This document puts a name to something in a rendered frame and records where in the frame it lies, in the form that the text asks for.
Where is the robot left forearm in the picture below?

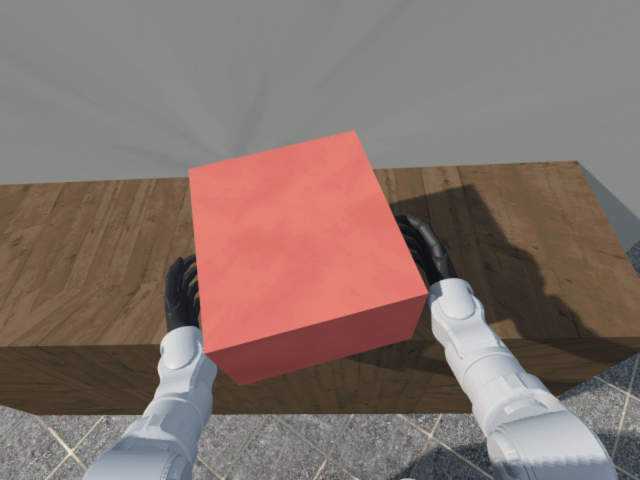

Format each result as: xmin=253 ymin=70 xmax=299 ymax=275
xmin=82 ymin=326 xmax=217 ymax=480

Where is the carton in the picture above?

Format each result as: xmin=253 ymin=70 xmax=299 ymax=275
xmin=188 ymin=130 xmax=429 ymax=386

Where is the robot right forearm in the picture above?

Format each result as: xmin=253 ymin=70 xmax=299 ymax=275
xmin=428 ymin=278 xmax=618 ymax=480

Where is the pedestal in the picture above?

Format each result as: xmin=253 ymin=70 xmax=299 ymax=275
xmin=0 ymin=161 xmax=640 ymax=415

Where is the left robot upper arm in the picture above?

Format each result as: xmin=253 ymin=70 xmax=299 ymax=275
xmin=86 ymin=450 xmax=192 ymax=480

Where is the right robot hand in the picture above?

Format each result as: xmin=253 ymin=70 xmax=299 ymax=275
xmin=394 ymin=214 xmax=459 ymax=286

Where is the left robot hand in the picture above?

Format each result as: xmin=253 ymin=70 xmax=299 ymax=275
xmin=164 ymin=254 xmax=200 ymax=333

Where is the right robot upper arm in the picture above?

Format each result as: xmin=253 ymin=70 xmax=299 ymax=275
xmin=487 ymin=410 xmax=616 ymax=480

